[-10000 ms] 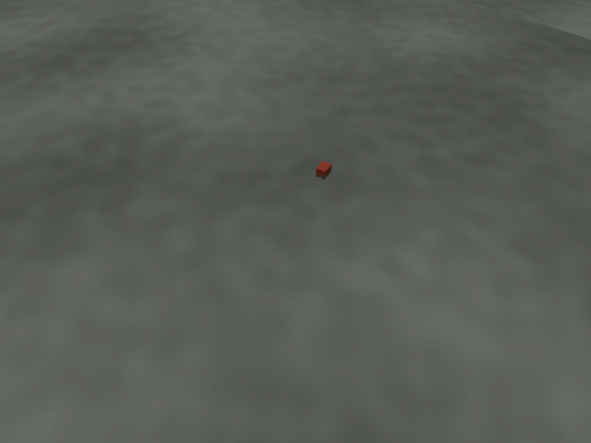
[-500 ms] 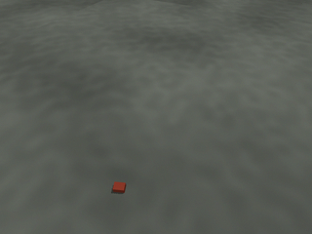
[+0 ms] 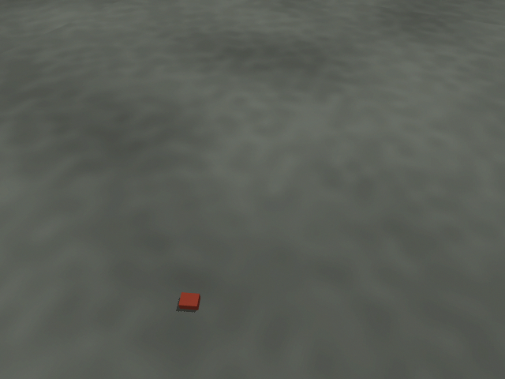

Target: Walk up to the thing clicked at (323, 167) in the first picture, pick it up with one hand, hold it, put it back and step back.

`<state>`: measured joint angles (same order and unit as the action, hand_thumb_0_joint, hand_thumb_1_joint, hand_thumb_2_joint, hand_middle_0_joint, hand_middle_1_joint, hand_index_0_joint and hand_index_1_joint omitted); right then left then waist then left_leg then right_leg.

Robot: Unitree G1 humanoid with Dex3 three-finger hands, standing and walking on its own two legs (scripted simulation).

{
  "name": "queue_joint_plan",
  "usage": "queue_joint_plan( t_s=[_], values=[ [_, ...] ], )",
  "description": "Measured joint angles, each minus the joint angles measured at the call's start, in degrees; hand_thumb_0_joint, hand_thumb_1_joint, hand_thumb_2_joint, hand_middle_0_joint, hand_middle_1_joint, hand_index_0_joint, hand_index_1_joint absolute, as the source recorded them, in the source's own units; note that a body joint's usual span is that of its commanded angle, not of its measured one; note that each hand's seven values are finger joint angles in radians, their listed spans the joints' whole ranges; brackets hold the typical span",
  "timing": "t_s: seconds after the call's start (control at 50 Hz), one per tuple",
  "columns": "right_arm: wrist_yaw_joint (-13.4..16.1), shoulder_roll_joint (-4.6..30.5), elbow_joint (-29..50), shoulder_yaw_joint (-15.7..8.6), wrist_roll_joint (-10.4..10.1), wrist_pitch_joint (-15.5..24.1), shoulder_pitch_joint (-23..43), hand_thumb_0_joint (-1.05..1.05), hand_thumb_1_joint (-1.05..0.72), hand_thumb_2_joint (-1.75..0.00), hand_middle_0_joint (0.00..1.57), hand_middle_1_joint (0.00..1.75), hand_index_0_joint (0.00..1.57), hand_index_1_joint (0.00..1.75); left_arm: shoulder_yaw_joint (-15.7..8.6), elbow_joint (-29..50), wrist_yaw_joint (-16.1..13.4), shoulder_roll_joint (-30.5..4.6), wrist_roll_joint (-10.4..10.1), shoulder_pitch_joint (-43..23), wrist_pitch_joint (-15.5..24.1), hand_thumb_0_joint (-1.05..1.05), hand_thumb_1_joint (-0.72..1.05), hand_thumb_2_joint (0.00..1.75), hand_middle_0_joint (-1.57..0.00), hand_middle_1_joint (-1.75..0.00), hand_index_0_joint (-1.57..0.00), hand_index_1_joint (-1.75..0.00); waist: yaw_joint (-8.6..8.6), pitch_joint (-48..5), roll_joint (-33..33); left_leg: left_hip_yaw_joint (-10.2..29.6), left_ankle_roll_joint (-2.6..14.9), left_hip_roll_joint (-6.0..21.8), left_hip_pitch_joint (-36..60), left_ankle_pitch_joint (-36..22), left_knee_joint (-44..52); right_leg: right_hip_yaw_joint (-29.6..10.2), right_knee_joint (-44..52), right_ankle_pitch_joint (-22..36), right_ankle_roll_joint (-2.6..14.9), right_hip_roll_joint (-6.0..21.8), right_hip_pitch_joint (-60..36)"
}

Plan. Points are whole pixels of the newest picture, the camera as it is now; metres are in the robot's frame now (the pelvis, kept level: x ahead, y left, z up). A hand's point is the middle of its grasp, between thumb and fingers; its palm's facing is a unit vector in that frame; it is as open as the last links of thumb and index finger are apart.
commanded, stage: walk up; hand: left
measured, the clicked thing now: (189, 301) +0.54 +0.26 -0.76
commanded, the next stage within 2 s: stand in 0.08 s
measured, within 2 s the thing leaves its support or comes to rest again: neither
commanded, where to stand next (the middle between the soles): +0.16 +0.03 m, yaw -1 degrees
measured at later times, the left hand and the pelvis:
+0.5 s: hand out of the picture +0.07 +0.25 -0.16, palm faces -0.02 -0.94 -0.34, open 7.4 cm; pelvis +0.00 +0.00 +0.00, yaw -1 degrees
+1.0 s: hand out of the picture +0.07 +0.24 -0.16, palm faces -0.03 -0.94 -0.34, open 7.4 cm; pelvis +0.00 -0.01 +0.00, yaw +0 degrees
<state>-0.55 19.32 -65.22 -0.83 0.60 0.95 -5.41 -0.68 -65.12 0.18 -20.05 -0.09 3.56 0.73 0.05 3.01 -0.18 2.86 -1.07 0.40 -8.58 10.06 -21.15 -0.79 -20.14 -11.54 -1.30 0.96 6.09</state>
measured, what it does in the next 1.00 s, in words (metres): stands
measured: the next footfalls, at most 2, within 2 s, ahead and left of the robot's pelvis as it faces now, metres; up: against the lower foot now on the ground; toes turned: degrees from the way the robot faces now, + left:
none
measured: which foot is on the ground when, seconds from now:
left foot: down 0.00-1.00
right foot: down 0.00-1.00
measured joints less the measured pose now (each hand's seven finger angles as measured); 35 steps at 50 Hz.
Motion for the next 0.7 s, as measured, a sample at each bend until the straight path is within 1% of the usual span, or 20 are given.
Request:
queue_joint_plan(
  t_s=[0.38,0.7],
  values=[
    [0.07,0.45,-0.59,0.17,-0.06,-0.05,1.52,0.00,-0.91,-0.90,0.20,0.30,0.21,0.30,0.67,-0.36,-0.05,0.12,0.29,1.54,-0.13,0.01,0.91,0.90,-0.20,-0.30,-0.20,-0.30,-0.26,0.45,0.59,-0.52,-0.23,0.13,1.14,-1.33,2.63,-0.49,1.40,0.88,0.08,-0.03,-0.36],
    [-0.18,0.60,-1.07,0.42,-0.01,-0.29,0.03,0.00,-0.91,-0.90,0.20,0.30,0.21,0.30,0.94,0.05,-0.03,-0.17,0.27,3.18,-0.18,0.01,0.91,0.90,-0.20,-0.30,-0.20,-0.30,-0.17,-0.01,0.13,-0.28,-0.61,0.54,0.86,-1.48,2.60,-0.27,1.12,0.89,0.49,-0.45,0.00]
  ],
)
